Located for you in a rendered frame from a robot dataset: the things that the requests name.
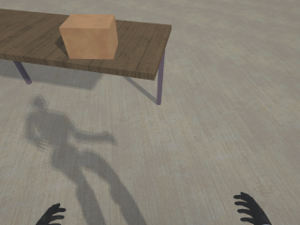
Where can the robot left hand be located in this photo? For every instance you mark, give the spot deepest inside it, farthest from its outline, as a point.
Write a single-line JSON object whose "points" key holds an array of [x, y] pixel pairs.
{"points": [[48, 216]]}

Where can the table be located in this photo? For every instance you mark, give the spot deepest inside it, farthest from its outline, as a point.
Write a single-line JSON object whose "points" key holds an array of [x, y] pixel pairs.
{"points": [[35, 38]]}

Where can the robot right hand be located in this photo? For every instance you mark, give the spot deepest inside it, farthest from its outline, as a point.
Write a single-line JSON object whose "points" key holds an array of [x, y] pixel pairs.
{"points": [[254, 210]]}

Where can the carton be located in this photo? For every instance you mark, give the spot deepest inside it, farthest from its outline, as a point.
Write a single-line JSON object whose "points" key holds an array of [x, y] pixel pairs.
{"points": [[90, 36]]}

